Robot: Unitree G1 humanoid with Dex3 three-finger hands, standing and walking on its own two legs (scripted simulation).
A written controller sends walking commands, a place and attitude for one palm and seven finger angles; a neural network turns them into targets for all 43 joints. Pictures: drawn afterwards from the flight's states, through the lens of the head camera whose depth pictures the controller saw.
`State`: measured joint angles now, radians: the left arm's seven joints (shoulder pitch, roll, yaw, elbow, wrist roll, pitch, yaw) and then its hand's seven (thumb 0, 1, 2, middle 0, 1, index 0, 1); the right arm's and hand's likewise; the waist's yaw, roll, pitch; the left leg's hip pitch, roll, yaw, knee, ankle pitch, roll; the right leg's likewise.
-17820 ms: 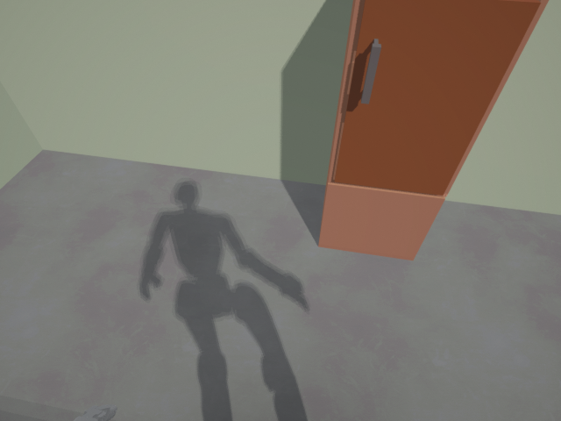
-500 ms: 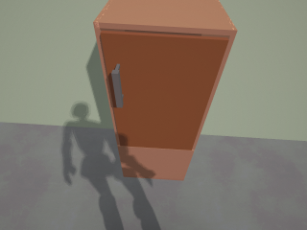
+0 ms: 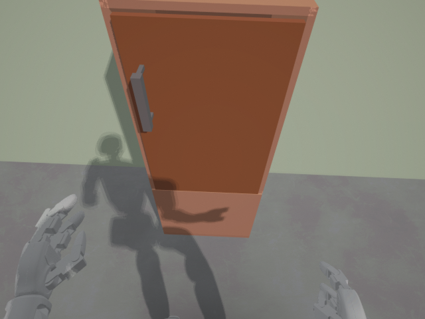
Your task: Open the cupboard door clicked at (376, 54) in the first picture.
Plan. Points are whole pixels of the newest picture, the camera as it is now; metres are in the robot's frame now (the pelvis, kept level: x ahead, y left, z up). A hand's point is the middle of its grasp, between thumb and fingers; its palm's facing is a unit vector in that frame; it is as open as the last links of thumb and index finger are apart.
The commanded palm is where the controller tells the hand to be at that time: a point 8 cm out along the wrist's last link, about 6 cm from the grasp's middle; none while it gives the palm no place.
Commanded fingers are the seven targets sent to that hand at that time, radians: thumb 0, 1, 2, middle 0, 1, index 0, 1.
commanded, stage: raise the hand with hooked fingers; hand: left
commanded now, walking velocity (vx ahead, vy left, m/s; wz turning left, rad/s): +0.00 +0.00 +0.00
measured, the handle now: (144, 99) +0.56 +0.19 +0.11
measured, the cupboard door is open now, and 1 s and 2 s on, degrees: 0 0 0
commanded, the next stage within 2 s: move the hooked fingers beside the handle in 1.82 s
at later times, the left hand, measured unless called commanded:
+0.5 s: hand (78, 240) +0.24 +0.25 +0.04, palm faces -0.04 -1.00 -0.05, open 10.7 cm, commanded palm +0.20 +0.30 +0.04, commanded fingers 0.00 -0.03 0.50 -0.27 -0.90 -0.27 -0.90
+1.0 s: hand (51, 206) +0.28 +0.29 +0.09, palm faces +0.04 -1.00 -0.05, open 13.5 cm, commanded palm +0.25 +0.33 +0.10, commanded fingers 0.00 -0.50 0.30 -0.30 -1.20 -0.30 -1.20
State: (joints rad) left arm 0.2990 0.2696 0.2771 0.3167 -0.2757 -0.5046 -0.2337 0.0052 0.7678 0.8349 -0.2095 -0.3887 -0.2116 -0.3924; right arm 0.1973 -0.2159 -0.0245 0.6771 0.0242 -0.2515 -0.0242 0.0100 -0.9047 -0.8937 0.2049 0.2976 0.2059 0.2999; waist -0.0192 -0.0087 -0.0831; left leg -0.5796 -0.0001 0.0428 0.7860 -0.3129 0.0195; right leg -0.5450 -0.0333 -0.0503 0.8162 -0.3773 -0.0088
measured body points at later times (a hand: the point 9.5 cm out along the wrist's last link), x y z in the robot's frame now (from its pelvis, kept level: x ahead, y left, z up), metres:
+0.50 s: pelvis +0.02 -0.01 -0.02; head +0.07 +0.00 +0.42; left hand +0.24 +0.30 +0.05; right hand +0.19 -0.25 -0.10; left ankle +0.05 +0.11 -0.70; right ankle +0.02 -0.11 -0.70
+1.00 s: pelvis +0.02 +0.02 +0.00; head +0.04 +0.02 +0.45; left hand +0.27 +0.34 +0.10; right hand +0.20 -0.22 -0.06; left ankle +0.05 +0.11 -0.70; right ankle +0.02 -0.11 -0.70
